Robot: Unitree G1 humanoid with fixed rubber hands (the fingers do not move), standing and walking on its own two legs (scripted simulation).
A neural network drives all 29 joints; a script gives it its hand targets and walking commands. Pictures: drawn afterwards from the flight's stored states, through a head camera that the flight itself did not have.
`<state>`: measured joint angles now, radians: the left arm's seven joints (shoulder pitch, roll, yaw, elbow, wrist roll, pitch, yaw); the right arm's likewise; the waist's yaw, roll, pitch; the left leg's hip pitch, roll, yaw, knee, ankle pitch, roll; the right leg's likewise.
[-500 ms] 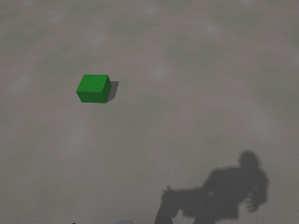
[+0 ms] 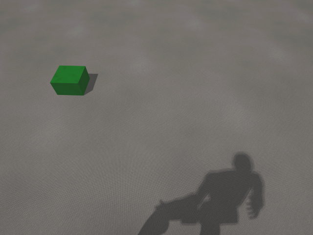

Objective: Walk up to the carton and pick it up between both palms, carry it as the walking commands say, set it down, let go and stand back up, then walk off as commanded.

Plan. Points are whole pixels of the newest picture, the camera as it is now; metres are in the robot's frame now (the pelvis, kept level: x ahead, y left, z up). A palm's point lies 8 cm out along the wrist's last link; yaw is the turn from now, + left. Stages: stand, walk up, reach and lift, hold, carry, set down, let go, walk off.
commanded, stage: walk off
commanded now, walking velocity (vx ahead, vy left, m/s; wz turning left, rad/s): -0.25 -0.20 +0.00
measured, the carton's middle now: (71, 80) +1.38 +0.77 -0.69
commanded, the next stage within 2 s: stand in 0.28 s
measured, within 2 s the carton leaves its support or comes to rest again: neither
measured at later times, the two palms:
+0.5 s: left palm out of the picture -0.07 +0.13 -0.14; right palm out of the picture -0.06 -0.36 -0.11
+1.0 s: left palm out of the picture -0.12 +0.05 -0.13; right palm out of the picture -0.12 -0.41 -0.13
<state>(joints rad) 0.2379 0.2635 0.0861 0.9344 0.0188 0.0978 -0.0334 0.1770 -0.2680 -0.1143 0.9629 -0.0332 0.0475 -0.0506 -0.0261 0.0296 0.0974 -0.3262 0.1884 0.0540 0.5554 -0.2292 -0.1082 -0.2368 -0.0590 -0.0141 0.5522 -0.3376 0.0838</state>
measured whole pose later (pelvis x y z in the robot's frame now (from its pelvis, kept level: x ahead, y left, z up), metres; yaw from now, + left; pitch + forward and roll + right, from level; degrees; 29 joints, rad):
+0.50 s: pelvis -0.09 -0.11 +0.01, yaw +0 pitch +0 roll +0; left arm 0.25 0.22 0.06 1.00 0.03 0.07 0.01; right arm 0.25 -0.17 -0.04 1.00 -0.02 0.04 -0.04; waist -0.01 -0.06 0.05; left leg -0.16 0.03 0.10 0.47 -0.31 0.02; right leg -0.43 0.05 0.02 0.94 -0.37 0.03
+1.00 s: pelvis -0.11 -0.17 +0.02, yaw +0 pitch +0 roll -1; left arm 0.29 0.13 0.04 1.12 0.02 0.00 0.02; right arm 0.31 -0.19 -0.04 1.11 -0.02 0.00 -0.02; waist 0.00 0.02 0.01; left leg -0.14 0.12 0.06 0.37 -0.22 -0.08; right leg -0.14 0.02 -0.03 0.34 -0.21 -0.01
